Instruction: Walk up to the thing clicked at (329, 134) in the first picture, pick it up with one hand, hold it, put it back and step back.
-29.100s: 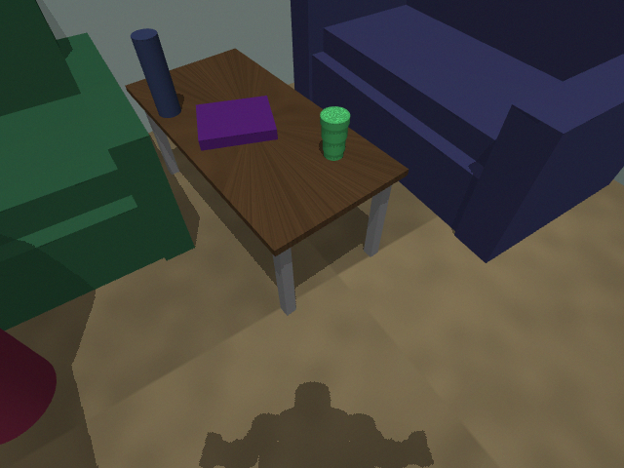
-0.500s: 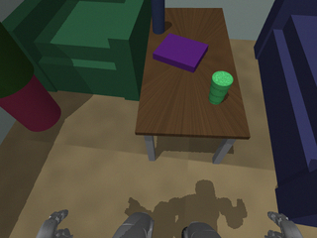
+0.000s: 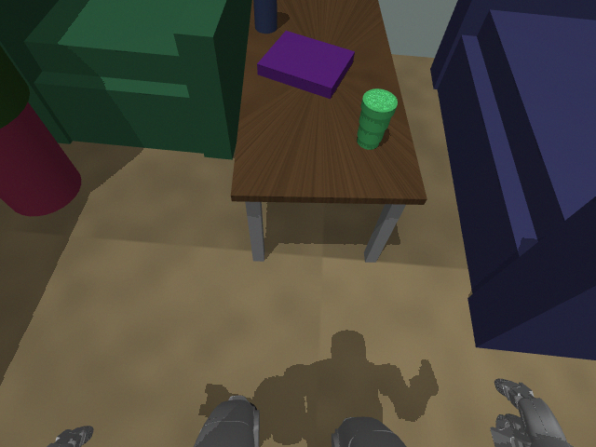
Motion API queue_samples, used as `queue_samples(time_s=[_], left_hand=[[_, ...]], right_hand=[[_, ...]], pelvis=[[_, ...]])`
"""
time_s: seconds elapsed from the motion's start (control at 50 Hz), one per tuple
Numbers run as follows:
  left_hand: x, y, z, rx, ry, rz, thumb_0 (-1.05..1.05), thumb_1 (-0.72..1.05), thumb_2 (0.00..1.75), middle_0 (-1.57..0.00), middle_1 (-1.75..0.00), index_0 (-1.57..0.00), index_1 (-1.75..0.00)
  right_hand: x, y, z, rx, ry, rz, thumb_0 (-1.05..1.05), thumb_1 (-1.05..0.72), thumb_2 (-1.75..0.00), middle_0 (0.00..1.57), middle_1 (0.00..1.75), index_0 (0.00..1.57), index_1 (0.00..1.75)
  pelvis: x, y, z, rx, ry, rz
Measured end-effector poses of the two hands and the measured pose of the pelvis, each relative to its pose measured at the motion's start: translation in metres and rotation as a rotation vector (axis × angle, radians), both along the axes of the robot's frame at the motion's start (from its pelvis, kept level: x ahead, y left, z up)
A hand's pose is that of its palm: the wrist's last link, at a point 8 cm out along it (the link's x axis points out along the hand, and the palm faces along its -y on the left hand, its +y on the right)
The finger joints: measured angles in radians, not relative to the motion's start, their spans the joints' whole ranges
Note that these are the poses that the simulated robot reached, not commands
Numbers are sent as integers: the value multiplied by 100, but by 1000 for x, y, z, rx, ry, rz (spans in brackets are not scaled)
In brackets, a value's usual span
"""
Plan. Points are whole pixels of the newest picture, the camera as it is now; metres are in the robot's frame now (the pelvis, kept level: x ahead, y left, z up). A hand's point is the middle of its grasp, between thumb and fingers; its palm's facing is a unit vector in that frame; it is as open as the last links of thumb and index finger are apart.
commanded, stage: step back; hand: right
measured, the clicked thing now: (373, 122) +0.88 -0.19 -0.23
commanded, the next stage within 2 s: stand in 1.88 s
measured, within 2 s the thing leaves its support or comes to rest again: neither
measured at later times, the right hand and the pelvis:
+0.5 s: hand out of the picture -0.06 -0.29 -0.14, palm faces -0.14 +0.90 -0.41, open 7.4 cm; pelvis -0.16 -0.04 +0.00, yaw +6 degrees
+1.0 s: hand out of the picture -0.20 -0.35 -0.16, palm faces -0.17 +0.91 -0.38, open 7.4 cm; pelvis -0.30 -0.08 +0.00, yaw +7 degrees
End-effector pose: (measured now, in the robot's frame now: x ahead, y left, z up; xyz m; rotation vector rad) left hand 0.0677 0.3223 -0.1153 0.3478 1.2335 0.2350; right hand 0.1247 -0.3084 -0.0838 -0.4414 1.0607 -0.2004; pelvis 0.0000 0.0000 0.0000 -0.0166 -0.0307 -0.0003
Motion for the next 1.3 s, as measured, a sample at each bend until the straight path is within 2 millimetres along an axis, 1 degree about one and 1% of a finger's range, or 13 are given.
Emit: queue_samples(time_s=[0.08,0.18,0.28,0.38,0.5,0.62,0.72,0.82,0.9,1.0,1.1,1.18,1.3], left_hand=[[-32,-21,2,13,-4,-8,0,90,89,-21,-30,-20,-30],[-72,-39,21,19,-14,12,0,90,89,-21,-30,-21,-30],[-84,-40,29,46,-71,12,0,90,89,-21,-31,-21,-30],[-91,-32,18,43,-162,17,0,90,89,-21,-30,-21,-30],[-123,-41,12,1,-156,38,0,90,89,-21,-30,-21,-30],[-178,-58,9,-8,-102,25,0,90,89,-21,-30,-21,-30],[-235,-76,2,22,-48,18,0,90,89,-21,-30,-21,-30],[-296,-93,14,31,-9,56,0,90,89,-21,-30,-21,-30],[-327,-92,23,50,-10,83,0,90,89,-21,-30,-21,-30],[-351,-78,22,65,-52,123,0,90,89,-21,-31,-21,-30],[-367,-72,17,47,-28,148,0,90,89,-21,-30,-21,-30],[-368,-77,18,27,-25,137,0,90,89,-21,-30,-20,-30],[-362,-95,17,16,-60,139,0,90,89,-21,-30,-21,-30]], right_hand=[[-27,-24,-17,19,-10,-21,1,-90,-90,20,30,21,30],[-71,-34,-19,44,43,-50,1,-90,-90,20,30,20,30],[-116,-36,-23,42,108,-27,1,-90,-90,20,30,20,30],[-155,-30,-29,22,159,12,1,-90,-90,20,30,20,30],[-189,-27,-17,25,146,29,1,-90,-90,20,30,21,30],[-200,-46,-6,4,48,35,1,-90,-90,21,31,21,30],[-214,-75,-16,16,-26,37,1,-90,-90,20,31,21,30],[-251,-87,-19,41,11,9,1,-90,-90,20,30,20,30],[-285,-90,-23,50,70,24,1,-90,-90,20,30,20,30],[-323,-85,-33,48,172,52,1,-90,-90,20,30,20,30],[-346,-70,-30,74,174,43,1,-90,-90,20,30,20,30],[-347,-66,-26,98,149,40,1,-90,-90,20,30,20,30],[-329,-70,-29,107,130,43,1,-90,-90,20,30,20,30]], pelvis=[[-31,-16,-9,-21,-13,3],[-57,-26,3,40,-7,13],[-84,-31,6,42,4,51],[-119,-30,-6,30,4,107],[-159,-36,1,20,-10,100],[-199,-52,2,3,3,57],[-237,-74,-10,-11,-6,26],[-264,-86,-2,28,-11,38],[-281,-88,3,37,-5,67],[-297,-84,-2,22,-2,125],[-306,-79,2,44,-14,131],[-307,-84,6,34,-14,123],[-302,-92,6,5,-19,131]])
